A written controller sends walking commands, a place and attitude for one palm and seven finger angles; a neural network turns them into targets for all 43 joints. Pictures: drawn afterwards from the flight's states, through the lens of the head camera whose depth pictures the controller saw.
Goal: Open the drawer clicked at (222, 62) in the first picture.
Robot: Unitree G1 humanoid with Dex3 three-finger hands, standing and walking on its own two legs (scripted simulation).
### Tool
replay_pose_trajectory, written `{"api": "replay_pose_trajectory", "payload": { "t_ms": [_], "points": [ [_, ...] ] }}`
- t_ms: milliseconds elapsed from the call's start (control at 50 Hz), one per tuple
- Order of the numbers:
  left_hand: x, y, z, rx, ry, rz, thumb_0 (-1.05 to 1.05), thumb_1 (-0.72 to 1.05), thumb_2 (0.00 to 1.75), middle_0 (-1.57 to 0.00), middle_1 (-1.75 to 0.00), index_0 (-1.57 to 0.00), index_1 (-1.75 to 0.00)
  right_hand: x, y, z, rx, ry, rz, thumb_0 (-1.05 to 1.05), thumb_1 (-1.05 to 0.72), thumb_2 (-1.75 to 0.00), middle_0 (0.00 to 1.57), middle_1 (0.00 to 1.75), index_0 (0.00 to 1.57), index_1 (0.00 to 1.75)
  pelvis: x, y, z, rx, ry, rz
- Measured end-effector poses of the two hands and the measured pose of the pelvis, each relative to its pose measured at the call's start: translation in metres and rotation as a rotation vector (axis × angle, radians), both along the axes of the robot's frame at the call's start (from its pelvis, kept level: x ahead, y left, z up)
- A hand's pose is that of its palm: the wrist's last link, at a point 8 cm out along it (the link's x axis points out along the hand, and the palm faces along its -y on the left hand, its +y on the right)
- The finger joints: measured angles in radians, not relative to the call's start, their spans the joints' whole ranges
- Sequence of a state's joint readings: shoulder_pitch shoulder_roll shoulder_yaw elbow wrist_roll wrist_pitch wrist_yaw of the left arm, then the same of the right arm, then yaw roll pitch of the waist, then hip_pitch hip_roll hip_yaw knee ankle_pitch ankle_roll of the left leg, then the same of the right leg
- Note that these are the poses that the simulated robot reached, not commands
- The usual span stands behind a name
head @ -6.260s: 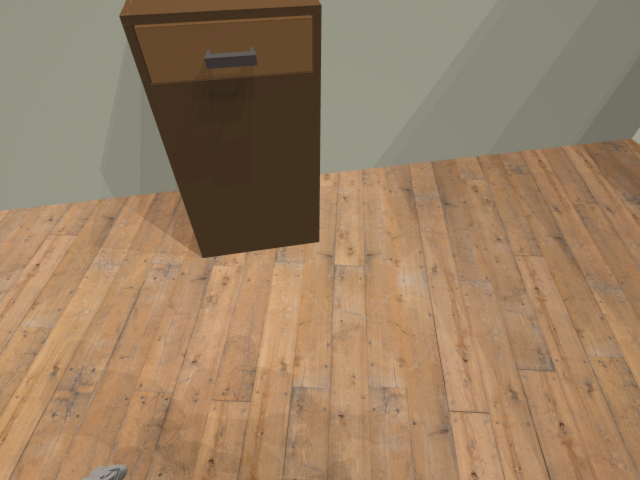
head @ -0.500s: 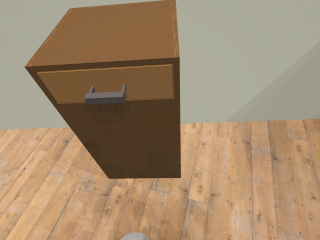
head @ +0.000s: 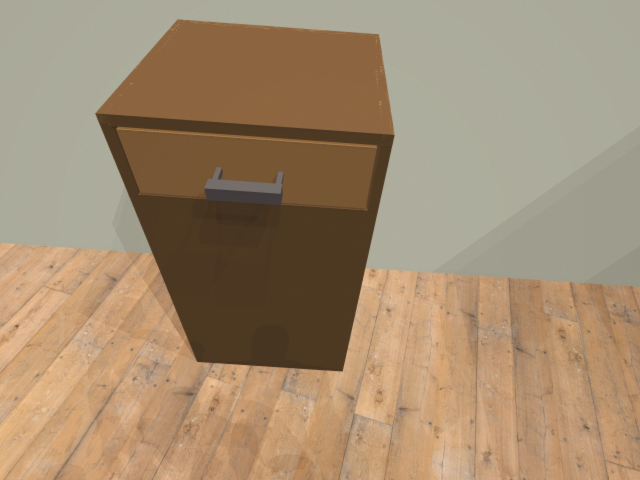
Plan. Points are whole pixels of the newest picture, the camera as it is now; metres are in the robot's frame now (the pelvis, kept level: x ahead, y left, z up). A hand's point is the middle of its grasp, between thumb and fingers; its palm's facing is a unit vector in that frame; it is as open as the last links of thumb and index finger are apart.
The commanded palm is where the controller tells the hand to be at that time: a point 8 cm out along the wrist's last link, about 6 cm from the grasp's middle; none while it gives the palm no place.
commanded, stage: look again from close up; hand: left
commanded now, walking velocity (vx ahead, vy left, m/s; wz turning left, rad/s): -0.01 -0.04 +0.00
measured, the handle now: (247, 183) +0.57 +0.17 +0.04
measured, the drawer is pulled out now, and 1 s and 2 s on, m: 0.00 0.00 0.00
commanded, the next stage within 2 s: raise the hand with hooked fingers in 0.58 s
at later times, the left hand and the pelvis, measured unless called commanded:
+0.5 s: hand out of the picture +0.06 +0.14 -0.18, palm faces +0.04 -0.97 -0.25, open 7.2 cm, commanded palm none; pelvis +0.04 -0.04 -0.01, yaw +0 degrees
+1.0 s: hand (194, 411) +0.21 +0.17 -0.03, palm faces +0.02 -0.20 -0.98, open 8.0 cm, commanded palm +0.17 +0.19 -0.02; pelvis -0.02 -0.04 -0.03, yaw -3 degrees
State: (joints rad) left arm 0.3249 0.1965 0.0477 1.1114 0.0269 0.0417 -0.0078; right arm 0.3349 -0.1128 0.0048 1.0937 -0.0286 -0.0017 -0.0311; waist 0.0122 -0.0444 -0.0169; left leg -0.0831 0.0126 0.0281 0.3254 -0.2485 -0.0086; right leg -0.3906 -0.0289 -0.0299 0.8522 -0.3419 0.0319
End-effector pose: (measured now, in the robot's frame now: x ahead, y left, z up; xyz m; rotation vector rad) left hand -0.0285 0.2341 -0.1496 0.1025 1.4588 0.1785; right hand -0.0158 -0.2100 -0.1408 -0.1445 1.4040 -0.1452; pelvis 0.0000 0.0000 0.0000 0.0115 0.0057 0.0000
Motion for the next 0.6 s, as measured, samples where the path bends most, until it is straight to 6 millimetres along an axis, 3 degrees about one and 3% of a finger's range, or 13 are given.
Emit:
{"api": "replay_pose_trajectory", "payload": {
  "t_ms": [100,160,280,380,600],
  "points": [
    [0.023,-0.020,0.000,0.012,0.007,-0.040,0.01,0.91,0.90,-0.20,-0.30,-0.20,-0.30,-0.021,-0.006,-0.012,0.034,0.085,-0.050,0.01,-0.91,-0.89,0.20,0.30,0.21,0.30,0.008,-0.013,-0.006,0.012,0.014,-0.008],
    [0.038,-0.032,-0.007,0.036,-0.027,-0.072,0.01,0.91,0.90,-0.20,-0.30,-0.20,-0.30,-0.022,-0.017,-0.029,0.050,0.116,-0.053,0.01,-0.91,-0.89,0.20,0.30,0.21,0.30,0.009,-0.019,-0.019,-0.006,0.029,-0.015],
    [0.058,-0.038,-0.012,0.043,-0.062,-0.061,0.02,0.94,0.90,-0.20,-0.30,-0.20,-0.30,0.009,-0.024,-0.030,0.036,0.041,-0.038,0.01,-0.91,-0.90,0.20,0.30,0.20,0.30,0.022,-0.025,-0.021,-0.024,-0.006,0.002],
    [0.073,-0.039,-0.004,0.061,-0.098,-0.044,0.02,0.95,0.90,-0.20,-0.30,-0.20,-0.30,0.039,-0.026,-0.032,0.044,-0.014,0.000,0.01,-0.92,-0.90,0.19,0.30,0.20,0.30,0.033,-0.029,-0.017,-0.012,-0.014,0.003],
    [0.078,-0.048,0.006,0.080,-0.116,-0.042,0.01,0.93,0.90,-0.20,-0.30,-0.20,-0.30,0.057,-0.045,-0.032,0.042,-0.043,0.002,0.02,-0.93,-0.90,0.19,0.30,0.20,0.30,0.040,-0.041,-0.013,0.005,-0.021,0.001]
  ]
}}
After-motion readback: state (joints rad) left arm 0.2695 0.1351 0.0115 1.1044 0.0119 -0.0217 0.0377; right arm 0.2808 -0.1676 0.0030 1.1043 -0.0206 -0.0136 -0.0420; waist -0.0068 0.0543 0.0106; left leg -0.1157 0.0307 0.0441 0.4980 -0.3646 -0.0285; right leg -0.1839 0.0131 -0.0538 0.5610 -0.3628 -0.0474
